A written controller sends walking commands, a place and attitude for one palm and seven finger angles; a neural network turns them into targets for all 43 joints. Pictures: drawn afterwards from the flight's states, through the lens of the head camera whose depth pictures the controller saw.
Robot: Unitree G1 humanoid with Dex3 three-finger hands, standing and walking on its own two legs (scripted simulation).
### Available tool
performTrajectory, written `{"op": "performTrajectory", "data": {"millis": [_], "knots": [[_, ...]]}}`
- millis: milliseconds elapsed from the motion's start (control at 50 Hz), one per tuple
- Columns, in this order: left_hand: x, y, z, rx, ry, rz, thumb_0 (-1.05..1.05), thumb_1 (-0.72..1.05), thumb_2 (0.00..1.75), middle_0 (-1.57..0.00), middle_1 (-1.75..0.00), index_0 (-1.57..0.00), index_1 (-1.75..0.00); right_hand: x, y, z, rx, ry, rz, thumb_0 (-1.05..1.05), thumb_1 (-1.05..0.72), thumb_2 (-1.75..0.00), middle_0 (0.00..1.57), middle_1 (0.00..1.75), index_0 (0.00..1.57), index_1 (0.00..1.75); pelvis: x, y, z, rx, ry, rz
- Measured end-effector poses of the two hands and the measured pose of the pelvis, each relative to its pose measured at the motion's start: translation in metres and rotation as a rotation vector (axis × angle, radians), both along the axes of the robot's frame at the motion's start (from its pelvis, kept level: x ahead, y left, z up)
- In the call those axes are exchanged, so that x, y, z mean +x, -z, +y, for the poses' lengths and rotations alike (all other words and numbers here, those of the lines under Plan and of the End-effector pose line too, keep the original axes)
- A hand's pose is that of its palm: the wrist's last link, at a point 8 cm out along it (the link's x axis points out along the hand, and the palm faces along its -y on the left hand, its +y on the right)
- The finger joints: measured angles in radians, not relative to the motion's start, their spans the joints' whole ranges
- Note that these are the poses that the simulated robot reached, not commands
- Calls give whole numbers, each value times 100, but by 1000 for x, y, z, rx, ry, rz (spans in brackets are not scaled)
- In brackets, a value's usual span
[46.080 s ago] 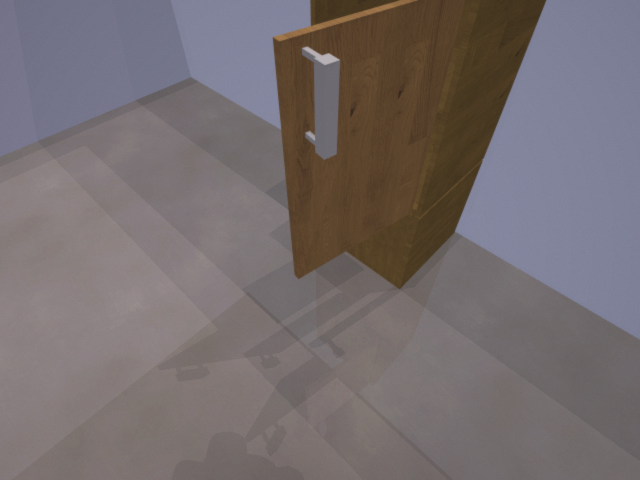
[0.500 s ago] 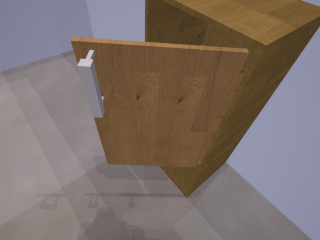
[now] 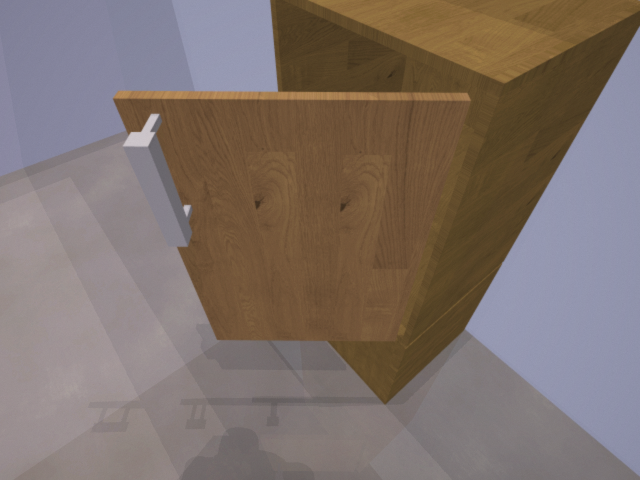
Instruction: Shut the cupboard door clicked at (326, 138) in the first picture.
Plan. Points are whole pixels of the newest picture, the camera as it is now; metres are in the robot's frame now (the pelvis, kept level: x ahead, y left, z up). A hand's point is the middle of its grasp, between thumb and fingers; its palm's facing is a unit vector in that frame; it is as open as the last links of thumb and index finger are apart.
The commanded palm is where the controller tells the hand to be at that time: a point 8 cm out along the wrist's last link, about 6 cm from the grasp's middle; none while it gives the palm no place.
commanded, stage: come to a stop and stand still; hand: left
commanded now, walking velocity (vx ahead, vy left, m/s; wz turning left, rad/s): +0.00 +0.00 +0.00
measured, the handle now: (167, 183) +0.43 +0.22 +0.15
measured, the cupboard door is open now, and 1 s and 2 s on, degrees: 50 50 50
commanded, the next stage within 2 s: look again from close up in 0.34 s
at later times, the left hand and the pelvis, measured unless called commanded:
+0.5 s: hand out of the picture +0.02 +0.17 -0.17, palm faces +0.00 -0.98 -0.20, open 7.4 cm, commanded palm none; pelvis +0.02 -0.01 +0.00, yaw -1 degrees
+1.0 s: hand out of the picture +0.03 +0.19 -0.17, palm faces -0.01 -0.97 -0.22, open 7.4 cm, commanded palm none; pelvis +0.02 +0.00 +0.01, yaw -1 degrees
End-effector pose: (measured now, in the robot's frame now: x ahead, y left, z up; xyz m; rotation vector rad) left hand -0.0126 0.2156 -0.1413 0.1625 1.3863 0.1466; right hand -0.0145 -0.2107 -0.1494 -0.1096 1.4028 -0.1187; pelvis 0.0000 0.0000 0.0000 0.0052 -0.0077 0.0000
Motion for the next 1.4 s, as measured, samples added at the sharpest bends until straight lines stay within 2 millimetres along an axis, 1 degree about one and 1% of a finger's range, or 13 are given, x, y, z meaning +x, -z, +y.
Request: {"op": "performTrajectory", "data": {"millis": [240,500,660,1080,1100,1120,1160,1220,1260,1280,1320,1340,1400], "knots": [[21,3,-4,-17,11,-8,1,91,90,-20,-30,-20,-30,36,-10,-18,-54,-11,-45,1,-92,-90,20,30,19,30,11,-3,-5,7,12,3],[28,0,5,4,10,3,1,91,90,-20,-30,-20,-30,65,-13,-20,-58,-25,-84,1,-92,-90,20,30,19,30,20,-5,-5,11,20,6],[33,-2,11,14,13,0,1,91,90,-20,-30,-20,-30,69,-13,-20,-58,-27,-82,1,-91,-90,20,30,20,30,22,-6,-4,12,22,6],[43,-5,19,32,30,-26,1,91,90,-20,-30,-20,-30,61,-16,-27,-74,-23,-67,1,-91,-90,20,30,20,30,20,-7,-2,8,22,8],[53,-11,23,33,-33,-90,1,91,90,-20,-30,-20,-30,64,-17,-28,-87,-22,-108,1,-91,-90,21,30,20,30,17,-6,-2,5,21,7],[71,-24,27,52,-57,-225,1,90,90,-21,-30,-21,-30,68,-20,-30,-108,-19,-182,1,-91,-90,21,30,20,30,14,-3,-2,6,20,3],[113,-64,31,100,-59,-534,2,91,90,-21,-31,-21,-30,78,-25,-33,-127,-15,-333,1,-91,-90,21,30,20,30,9,0,-3,25,9,-3],[170,-131,23,112,-40,-937,2,91,90,-23,-33,-23,-32,98,-29,-38,-99,-28,-512,1,-91,-90,21,30,20,30,5,6,-5,35,-34,18],[198,-164,15,92,1,-1178,2,91,90,-25,-35,-24,-34,113,-28,-42,-86,-41,-610,1,-91,-90,21,30,20,30,-1,15,-8,41,-35,54],[206,-174,11,65,21,-1268,1,91,90,-26,-36,-26,-36,121,-29,-44,-82,-46,-648,1,-91,-90,21,30,20,30,-5,19,-10,35,-31,72],[211,-178,3,-12,78,-1395,1,91,90,-28,-39,-28,-39,135,-32,-48,-80,-64,-710,1,-91,-90,21,30,20,30,-14,27,-15,30,-19,109],[208,-174,0,-53,113,-1429,1,91,90,-30,-41,-30,-40,141,-34,-51,-81,-73,-735,1,-91,-90,21,30,20,30,-18,32,-18,36,-11,126],[182,-138,-2,-151,163,-1372,0,91,90,-35,-46,-35,-45,156,-42,-59,-101,-109,-797,1,-91,-90,21,30,20,30,-29,46,-26,43,7,158]]}}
